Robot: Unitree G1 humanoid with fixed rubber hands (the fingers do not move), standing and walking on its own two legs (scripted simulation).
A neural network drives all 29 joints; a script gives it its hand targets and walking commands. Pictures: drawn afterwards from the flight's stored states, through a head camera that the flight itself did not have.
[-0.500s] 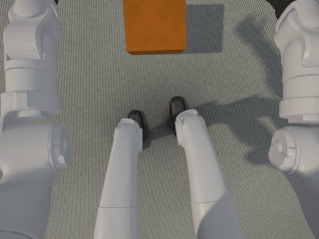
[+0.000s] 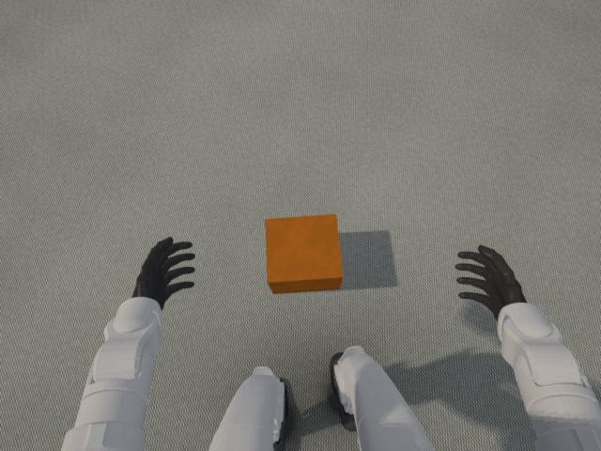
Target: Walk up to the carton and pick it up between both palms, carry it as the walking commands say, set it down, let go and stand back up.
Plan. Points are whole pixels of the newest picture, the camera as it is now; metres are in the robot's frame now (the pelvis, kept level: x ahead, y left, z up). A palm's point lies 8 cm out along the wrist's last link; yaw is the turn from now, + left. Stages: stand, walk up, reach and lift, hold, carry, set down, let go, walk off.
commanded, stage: let go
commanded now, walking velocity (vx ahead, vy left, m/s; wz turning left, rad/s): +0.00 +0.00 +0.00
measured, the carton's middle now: (303, 255) +0.53 +0.00 -0.64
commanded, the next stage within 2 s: stand in 0.70 s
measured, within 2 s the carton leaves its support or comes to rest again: neither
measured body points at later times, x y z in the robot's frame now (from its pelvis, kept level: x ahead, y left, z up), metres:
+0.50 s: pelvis +0.07 +0.01 +0.05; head +0.11 -0.01 +0.49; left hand +0.25 +0.24 -0.04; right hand +0.23 -0.25 -0.04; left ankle +0.05 +0.12 -0.69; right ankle +0.10 -0.09 -0.69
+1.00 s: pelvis +0.11 +0.01 +0.05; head +0.07 +0.02 +0.49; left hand +0.31 +0.27 -0.02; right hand +0.22 -0.26 -0.05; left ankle +0.05 +0.12 -0.69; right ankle +0.10 -0.09 -0.69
